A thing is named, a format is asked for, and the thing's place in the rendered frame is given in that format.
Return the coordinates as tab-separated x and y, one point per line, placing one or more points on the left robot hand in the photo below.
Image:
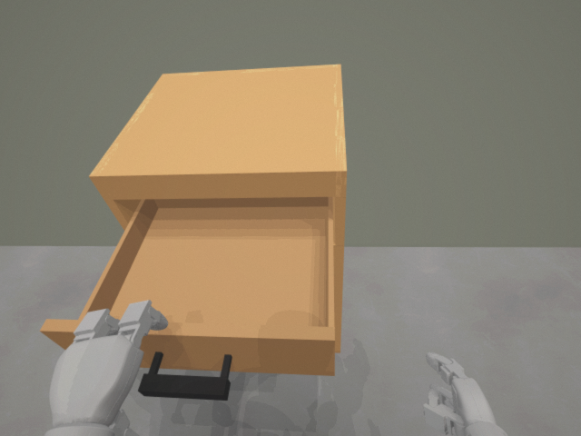
95	373

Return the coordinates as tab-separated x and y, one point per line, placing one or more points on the handle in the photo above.
183	386

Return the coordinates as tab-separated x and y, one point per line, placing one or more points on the right robot hand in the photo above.
451	412

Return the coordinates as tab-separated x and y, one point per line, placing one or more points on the cabinet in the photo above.
252	133

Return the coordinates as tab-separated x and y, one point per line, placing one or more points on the drawer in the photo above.
249	277

